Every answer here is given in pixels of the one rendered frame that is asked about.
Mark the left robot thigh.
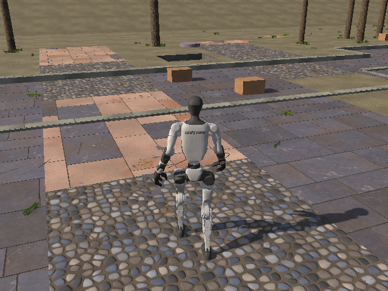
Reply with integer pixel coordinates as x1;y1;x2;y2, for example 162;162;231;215
173;169;186;204

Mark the robot right forearm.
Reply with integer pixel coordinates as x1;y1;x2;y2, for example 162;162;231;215
216;145;226;164

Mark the humanoid robot torso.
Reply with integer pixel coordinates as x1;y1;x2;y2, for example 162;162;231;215
181;120;209;182

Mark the robot left upper arm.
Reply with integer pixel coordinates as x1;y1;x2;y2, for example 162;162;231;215
165;122;182;156

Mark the left robot hand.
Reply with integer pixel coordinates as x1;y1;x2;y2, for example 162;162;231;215
153;171;167;187

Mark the right robot hand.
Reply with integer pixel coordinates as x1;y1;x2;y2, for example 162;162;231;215
212;161;226;172

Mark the robot right upper arm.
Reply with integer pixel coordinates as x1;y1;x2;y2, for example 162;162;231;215
207;122;223;154

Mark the robot left forearm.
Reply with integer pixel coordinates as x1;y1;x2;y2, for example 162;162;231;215
156;147;170;174

